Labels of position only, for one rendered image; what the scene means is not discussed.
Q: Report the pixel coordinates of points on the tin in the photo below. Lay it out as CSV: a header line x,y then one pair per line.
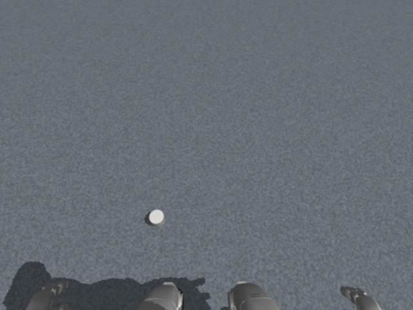
x,y
157,218

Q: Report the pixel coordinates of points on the right robot hand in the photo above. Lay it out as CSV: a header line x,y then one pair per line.
x,y
359,298

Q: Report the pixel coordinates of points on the left robot hand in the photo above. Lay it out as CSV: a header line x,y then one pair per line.
x,y
43,300

